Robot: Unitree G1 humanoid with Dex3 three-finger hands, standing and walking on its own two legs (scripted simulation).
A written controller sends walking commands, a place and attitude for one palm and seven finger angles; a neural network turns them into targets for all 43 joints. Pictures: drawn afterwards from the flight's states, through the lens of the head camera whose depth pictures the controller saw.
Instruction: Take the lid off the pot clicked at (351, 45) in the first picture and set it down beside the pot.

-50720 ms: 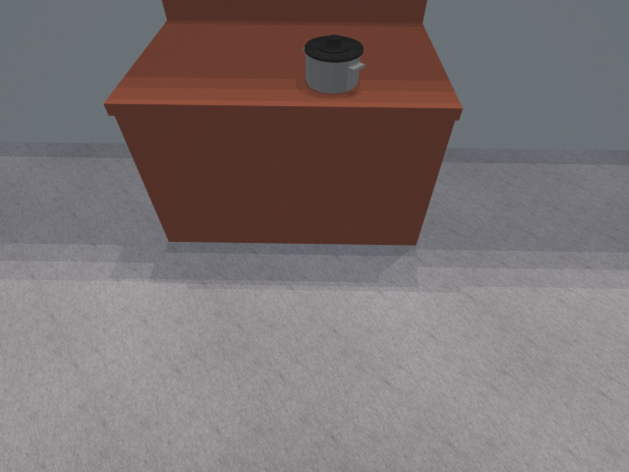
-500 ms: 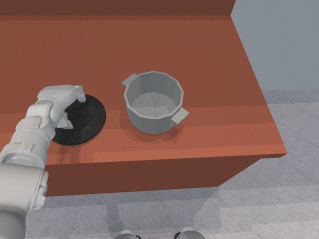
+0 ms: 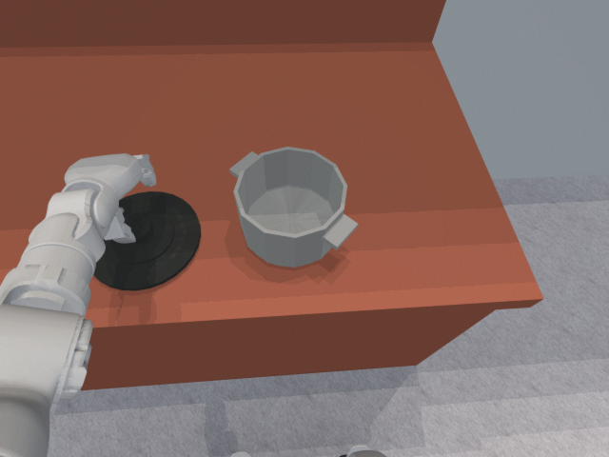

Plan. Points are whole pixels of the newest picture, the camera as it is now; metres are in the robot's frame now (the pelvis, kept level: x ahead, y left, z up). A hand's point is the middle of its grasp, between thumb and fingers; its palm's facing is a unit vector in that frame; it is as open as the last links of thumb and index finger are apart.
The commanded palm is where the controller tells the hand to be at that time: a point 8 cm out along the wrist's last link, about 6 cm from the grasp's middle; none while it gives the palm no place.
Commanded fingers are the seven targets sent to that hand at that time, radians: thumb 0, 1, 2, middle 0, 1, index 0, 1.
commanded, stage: raise the empty hand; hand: left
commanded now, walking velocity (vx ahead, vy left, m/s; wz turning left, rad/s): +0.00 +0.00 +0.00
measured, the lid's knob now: (138, 229) +0.46 +0.24 -0.04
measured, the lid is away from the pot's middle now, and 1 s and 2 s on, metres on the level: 0.24 0.24 0.24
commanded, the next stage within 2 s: draw the hand back to the body in 1.02 s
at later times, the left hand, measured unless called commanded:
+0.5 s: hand (111, 188) +0.45 +0.23 +0.07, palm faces -0.37 -0.05 -0.93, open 11.0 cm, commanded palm +0.45 +0.23 +0.13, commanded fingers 0.00 -0.03 0.69 -0.37 -0.83 -0.37 -0.83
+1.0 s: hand (77, 169) +0.44 +0.24 +0.12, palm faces -0.34 -0.05 -0.94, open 11.0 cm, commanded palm +0.45 +0.23 +0.18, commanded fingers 0.00 -0.03 0.69 -0.37 -0.83 -0.37 -0.83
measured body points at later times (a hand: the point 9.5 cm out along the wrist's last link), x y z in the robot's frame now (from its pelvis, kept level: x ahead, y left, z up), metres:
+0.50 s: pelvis +0.01 -0.01 +0.01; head +0.07 -0.02 +0.46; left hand +0.47 +0.23 +0.12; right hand +0.05 -0.28 -0.12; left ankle -0.01 +0.09 -0.71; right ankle -0.01 -0.14 -0.71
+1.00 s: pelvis +0.00 +0.00 +0.02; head +0.05 -0.01 +0.47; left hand +0.46 +0.24 +0.18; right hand +0.08 -0.27 -0.11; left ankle -0.01 +0.09 -0.71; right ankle -0.01 -0.14 -0.71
